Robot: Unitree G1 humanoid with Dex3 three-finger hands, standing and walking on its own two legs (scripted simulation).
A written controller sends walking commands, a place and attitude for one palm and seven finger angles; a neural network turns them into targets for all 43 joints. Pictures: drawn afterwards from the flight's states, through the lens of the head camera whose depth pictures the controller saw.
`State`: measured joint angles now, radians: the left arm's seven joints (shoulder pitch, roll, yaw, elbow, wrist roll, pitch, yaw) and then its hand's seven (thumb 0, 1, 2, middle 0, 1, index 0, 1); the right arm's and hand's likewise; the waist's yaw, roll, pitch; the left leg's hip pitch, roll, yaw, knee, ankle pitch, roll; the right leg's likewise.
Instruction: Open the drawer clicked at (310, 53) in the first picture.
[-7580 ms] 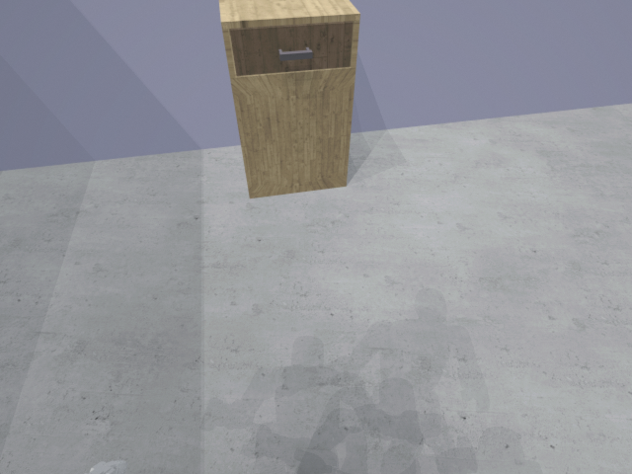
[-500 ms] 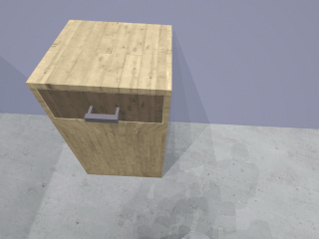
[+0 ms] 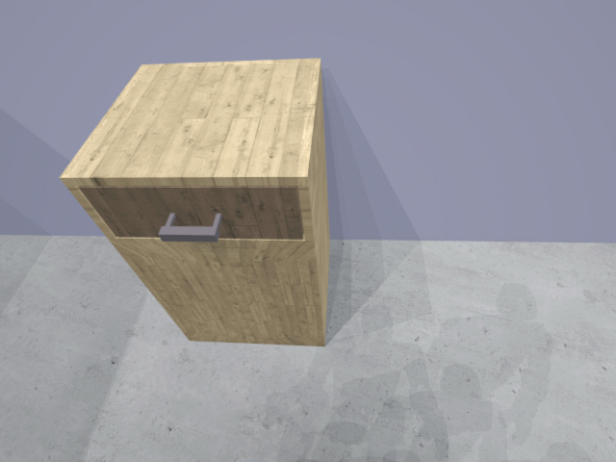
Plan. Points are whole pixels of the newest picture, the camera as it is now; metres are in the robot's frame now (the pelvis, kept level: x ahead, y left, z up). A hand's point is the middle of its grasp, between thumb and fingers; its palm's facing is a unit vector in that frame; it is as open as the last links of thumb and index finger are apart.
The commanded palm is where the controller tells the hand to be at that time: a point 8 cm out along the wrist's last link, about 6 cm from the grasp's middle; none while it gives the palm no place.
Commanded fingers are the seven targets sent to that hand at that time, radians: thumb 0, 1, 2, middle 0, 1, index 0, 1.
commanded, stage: come to a stop and stand still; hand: left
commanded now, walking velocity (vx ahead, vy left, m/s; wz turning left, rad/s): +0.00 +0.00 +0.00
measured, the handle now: (192, 226) +0.54 +0.30 -0.09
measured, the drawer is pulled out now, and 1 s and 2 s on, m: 0.00 0.00 0.00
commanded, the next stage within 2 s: look again from close up in 0.50 s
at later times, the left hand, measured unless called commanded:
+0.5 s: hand out of the picture -0.01 +0.21 -0.18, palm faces +0.04 -0.98 -0.18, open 7.4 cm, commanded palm none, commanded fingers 0.00 0.90 0.90 -0.20 -0.30 -0.20 -0.30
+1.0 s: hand out of the picture +0.01 +0.23 -0.19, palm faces +0.02 -0.98 -0.21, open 7.3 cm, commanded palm none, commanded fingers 0.00 0.90 0.90 -0.20 -0.30 -0.20 -0.30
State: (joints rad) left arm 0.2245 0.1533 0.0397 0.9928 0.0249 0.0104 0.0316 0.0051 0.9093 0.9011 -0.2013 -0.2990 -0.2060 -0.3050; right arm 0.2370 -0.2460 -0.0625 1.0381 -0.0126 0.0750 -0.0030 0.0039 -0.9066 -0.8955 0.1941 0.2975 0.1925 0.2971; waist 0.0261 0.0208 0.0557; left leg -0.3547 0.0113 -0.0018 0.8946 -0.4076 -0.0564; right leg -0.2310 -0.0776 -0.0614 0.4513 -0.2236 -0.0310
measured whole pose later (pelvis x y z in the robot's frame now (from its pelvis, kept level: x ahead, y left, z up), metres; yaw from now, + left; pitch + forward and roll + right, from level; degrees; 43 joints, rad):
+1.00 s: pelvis -0.01 +0.05 -0.01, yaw -1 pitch -2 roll +0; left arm 0.28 0.16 0.00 1.08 0.01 0.00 0.04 0.01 0.91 0.90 -0.20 -0.30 -0.20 -0.30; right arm 0.35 -0.14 0.02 1.06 -0.01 -0.02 -0.02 0.01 -0.91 -0.90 0.20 0.30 0.20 0.30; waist -0.01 0.01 -0.01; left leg -0.16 0.02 0.04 0.52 -0.32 0.00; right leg -0.23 -0.05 -0.02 0.52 -0.25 0.03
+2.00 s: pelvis +0.02 +0.07 -0.01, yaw -2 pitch +0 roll +1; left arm 0.25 0.15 0.04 1.03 0.01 0.01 0.05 0.01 0.92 0.90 -0.20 -0.30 -0.20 -0.30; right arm 0.29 -0.14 -0.02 1.07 -0.01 -0.01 -0.05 0.02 -0.92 -0.89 0.20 0.30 0.20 0.30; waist 0.00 0.01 0.05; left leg -0.11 -0.01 0.08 0.48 -0.35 0.02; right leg -0.24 -0.05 -0.04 0.56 -0.30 0.01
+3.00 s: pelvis -0.02 +0.06 -0.01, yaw -1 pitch -1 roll +0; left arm 0.32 0.14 0.00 1.08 0.01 -0.02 0.04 0.01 0.91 0.90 -0.19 -0.30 -0.20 -0.30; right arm 0.38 -0.12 0.02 1.06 -0.02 -0.02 -0.02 0.02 -0.92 -0.90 0.20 0.30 0.19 0.30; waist 0.00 0.04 -0.05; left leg -0.18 0.00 0.05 0.50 -0.31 0.02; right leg -0.26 -0.05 -0.06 0.52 -0.23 0.01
